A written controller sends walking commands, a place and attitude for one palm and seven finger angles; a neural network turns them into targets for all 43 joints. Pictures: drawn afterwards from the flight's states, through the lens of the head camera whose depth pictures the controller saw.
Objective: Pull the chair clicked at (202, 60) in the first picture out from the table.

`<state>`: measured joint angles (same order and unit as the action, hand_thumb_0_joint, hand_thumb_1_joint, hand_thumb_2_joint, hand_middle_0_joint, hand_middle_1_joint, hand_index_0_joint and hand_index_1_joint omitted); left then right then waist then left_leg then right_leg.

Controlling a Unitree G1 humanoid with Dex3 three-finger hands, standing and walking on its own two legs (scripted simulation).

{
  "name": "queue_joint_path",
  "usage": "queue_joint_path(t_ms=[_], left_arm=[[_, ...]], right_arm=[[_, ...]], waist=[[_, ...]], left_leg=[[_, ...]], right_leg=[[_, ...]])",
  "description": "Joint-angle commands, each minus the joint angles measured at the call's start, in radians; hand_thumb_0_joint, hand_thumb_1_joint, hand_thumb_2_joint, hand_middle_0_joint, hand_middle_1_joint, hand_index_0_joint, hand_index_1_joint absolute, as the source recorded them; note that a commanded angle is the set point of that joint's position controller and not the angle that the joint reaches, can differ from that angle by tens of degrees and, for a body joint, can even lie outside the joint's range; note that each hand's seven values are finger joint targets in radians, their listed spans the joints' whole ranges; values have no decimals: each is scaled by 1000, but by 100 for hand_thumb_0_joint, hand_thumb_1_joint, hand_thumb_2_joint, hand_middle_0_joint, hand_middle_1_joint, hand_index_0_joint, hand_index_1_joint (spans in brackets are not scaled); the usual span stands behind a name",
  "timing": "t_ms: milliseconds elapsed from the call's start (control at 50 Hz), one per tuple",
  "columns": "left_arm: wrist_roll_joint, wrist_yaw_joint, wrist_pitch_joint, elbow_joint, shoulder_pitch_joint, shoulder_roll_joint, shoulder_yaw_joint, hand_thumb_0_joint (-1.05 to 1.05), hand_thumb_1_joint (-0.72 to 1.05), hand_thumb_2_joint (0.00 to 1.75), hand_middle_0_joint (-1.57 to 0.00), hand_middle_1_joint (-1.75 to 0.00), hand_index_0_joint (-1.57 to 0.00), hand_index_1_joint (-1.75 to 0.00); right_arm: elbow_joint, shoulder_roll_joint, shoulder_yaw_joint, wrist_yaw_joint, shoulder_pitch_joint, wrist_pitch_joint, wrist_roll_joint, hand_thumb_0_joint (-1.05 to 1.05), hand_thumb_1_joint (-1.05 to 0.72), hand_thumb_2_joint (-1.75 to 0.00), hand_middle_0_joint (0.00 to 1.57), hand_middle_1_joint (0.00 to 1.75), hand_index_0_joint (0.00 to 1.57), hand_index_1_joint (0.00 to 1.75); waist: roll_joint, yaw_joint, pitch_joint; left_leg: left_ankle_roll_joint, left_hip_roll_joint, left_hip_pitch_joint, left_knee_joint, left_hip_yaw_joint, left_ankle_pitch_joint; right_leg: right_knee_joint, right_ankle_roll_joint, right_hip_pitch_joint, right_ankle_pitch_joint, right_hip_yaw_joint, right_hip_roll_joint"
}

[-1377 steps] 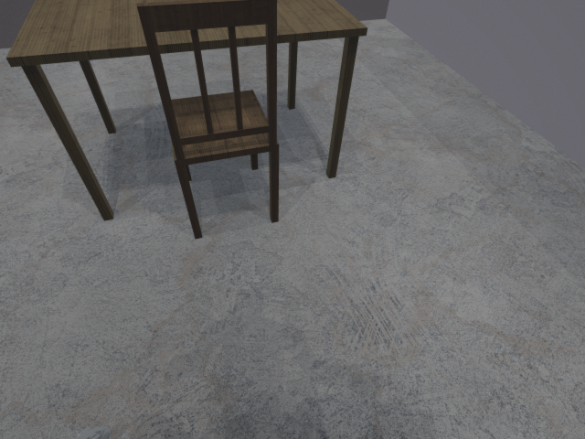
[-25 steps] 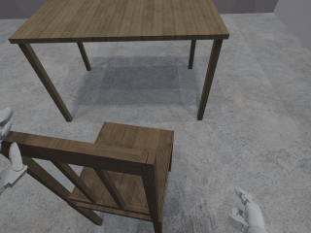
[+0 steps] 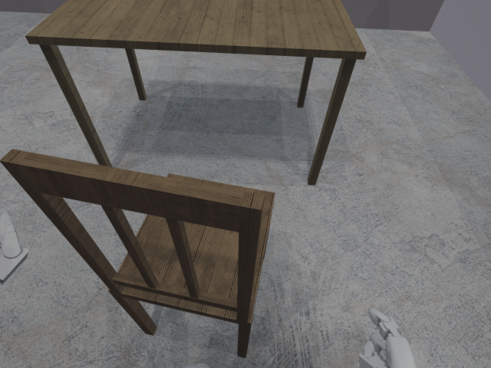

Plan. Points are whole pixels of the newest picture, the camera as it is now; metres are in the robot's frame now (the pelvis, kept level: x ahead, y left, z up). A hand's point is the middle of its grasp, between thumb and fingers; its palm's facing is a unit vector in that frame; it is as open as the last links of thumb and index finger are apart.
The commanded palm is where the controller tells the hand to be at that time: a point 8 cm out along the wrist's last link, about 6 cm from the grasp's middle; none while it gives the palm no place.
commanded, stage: step back with the hand held close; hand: left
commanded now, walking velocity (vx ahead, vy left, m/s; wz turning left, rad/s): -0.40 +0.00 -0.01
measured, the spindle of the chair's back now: (135, 251) +0.33 +0.24 -0.06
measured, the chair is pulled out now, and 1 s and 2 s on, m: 0.59 0.59 0.59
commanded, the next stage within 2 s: stop stepping back and stand still in 0.80 s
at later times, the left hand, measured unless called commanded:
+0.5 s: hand (26, 269) +0.18 +0.24 +0.18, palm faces +0.42 -0.77 -0.48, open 7.4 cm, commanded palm +0.11 +0.29 +0.19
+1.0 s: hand out of the picture +0.10 +0.21 +0.18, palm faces +0.32 -0.80 -0.51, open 7.4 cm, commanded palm +0.03 +0.26 +0.19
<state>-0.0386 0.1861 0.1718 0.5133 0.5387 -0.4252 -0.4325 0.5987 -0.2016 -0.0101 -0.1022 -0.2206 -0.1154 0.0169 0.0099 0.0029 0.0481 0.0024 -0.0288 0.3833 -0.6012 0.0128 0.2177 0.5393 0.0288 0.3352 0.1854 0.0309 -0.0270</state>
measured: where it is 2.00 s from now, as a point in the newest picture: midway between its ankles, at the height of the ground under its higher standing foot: outside the picture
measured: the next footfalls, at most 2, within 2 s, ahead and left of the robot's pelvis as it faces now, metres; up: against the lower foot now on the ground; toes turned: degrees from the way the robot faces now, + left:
left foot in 0.60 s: +0.03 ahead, +0.12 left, +0.00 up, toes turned +0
right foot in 0.86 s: -0.08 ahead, -0.16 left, +0.00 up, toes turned -4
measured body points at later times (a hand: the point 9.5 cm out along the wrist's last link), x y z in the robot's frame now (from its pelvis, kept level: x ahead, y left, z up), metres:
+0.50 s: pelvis -0.03 -0.01 -0.01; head +0.01 +0.00 +0.44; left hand +0.15 +0.28 +0.21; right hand +0.16 -0.24 -0.09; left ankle +0.05 +0.12 -0.72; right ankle +0.03 -0.14 -0.73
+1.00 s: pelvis -0.12 -0.03 +0.01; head -0.08 -0.03 +0.45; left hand +0.07 +0.25 +0.21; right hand +0.04 -0.27 -0.08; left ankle -0.09 +0.10 -0.70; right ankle -0.12 -0.16 -0.73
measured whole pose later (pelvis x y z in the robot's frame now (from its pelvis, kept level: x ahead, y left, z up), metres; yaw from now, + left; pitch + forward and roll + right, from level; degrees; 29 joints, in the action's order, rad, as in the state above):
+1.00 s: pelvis -0.12 -0.03 +0.01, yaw -3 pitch +1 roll -1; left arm -0.06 0.14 0.24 0.56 0.59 -0.45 -0.44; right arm 0.65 -0.18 0.00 -0.05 -0.16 -0.11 0.02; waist -0.01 -0.01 0.05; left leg -0.02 -0.02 0.47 -0.84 0.04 0.37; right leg 0.52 0.00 0.28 0.26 0.03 -0.02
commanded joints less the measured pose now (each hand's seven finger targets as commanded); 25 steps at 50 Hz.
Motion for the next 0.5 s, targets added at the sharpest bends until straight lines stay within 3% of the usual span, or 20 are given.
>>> queue_joint_path(t_ms=[0,60,120,160,200,220,240,260,300,320,360,400,420,440,460,480], left_arm=[[7,17,66,210,-48,-172,-120,0,90,90,-20,-30,-20,-30],[2,23,65,221,-39,-176,-124,0,90,90,-20,-30,-20,-30],[1,26,72,234,-24,-190,-147,0,90,90,-20,-30,-20,-30],[1,24,81,271,-3,-187,-152,0,90,90,-20,-30,-20,-30],[12,21,97,273,3,-186,-177,0,90,90,-20,-30,-20,-30],[18,18,104,273,-7,-184,-184,0,90,90,-20,-30,-20,-30],[15,17,104,250,10,-194,-192,0,90,90,-20,-30,-20,-30],[7,9,112,276,12,-186,-179,0,90,90,-20,-30,-20,-30],[3,2,130,262,26,-189,-188,0,90,90,-20,-30,-20,-30],[1,0,135,273,10,-185,-177,0,90,90,-20,-30,-20,-30],[-6,-5,137,284,-7,-179,-164,0,90,90,-20,-30,-20,-30],[-9,-5,139,266,2,-193,-172,0,90,90,-20,-30,-20,-30],[-10,-1,136,247,-8,-207,-175,0,90,90,-20,-30,-20,-30],[-13,9,129,236,-13,-226,-184,0,90,90,-20,-30,-20,-30],[-9,14,116,233,-23,-210,-168,0,90,90,-20,-30,-20,-30],[-1,14,109,221,-31,-202,-168,0,90,90,-20,-30,-20,-30]], right_arm=[[-147,-132,53,-5,99,-65,-11,0,-90,-90,20,30,20,30],[-128,-127,54,-2,96,-58,-16,0,-90,-90,20,30,20,30],[-128,-127,60,-1,105,-54,-15,0,-90,-90,20,30,20,30],[-140,-134,59,-5,118,-56,-12,0,-90,-90,20,30,20,30],[-158,-145,61,-11,135,-68,-9,0,-90,-90,20,30,20,30],[-156,-141,63,-12,132,-73,-10,0,-90,-90,20,30,20,30],[-149,-132,66,-14,131,-75,-4,0,-90,-90,20,30,20,30],[-143,-128,65,-9,114,-82,-5,0,-90,-90,20,30,20,30],[-125,-132,66,-6,104,-94,-14,0,-90,-90,20,30,20,30],[-117,-132,62,-4,92,-99,-20,0,-90,-90,20,30,20,30],[-107,-133,73,-3,93,-106,-18,0,-90,-90,20,30,20,30],[-105,-122,77,2,92,-100,-20,0,-90,-90,20,30,20,30],[-98,-110,80,5,84,-92,-18,0,-90,-90,20,30,20,30],[-73,-113,88,8,68,-78,-18,0,-90,-90,20,30,20,30],[-72,-89,79,17,83,-63,-27,0,-90,-90,20,30,20,30],[-81,-78,73,19,111,-53,-29,0,-90,-90,20,30,20,30]], waist=[[2,-2,-60],[-7,-6,-113],[-11,-4,-139],[111,-5,-142],[239,-1,-136],[253,0,-126],[231,1,-135],[173,4,-154],[164,3,-139],[151,-4,-160],[102,-2,-198],[11,-8,-191],[-79,-15,-174],[-116,-18,-179],[-168,-16,-180],[-186,-14,-167]], left_leg=[[32,-67,74,136,84,321],[19,-49,-9,66,67,208],[22,-64,-12,85,88,192],[41,-117,58,203,143,232],[90,-213,272,348,226,401],[106,-233,334,356,249,398],[104,-220,286,308,227,285],[97,-205,224,252,206,195],[91,-195,183,224,192,152],[80,-178,113,186,175,22],[57,-149,49,126,136,9],[25,-68,24,14,82,157],[-2,-8,-11,-107,40,220],[-27,31,-80,-261,6,192],[-27,38,-83,-349,20,171],[-21,31,-57,-346,38,196]], right_leg=[[-171,-60,-8,232,-149,-92],[-173,-86,23,117,-163,-133],[-139,-78,20,106,-138,-122],[-53,-54,-48,117,-92,-67],[151,-18,-222,120,-28,7],[203,-16,-267,79,-23,16],[187,-21,-244,30,-34,3],[155,-27,-209,14,-44,-7],[106,-35,-164,18,-48,-13],[67,-38,-145,-72,-53,-23],[45,-55,-109,-84,-85,-41],[-84,-96,-22,-56,-195,-119],[-185,-136,59,0,-283,-201],[-261,-199,131,9,-351,-296],[-271,-225,131,-72,-332,-337],[-242,-220,95,-183,-279,-326]])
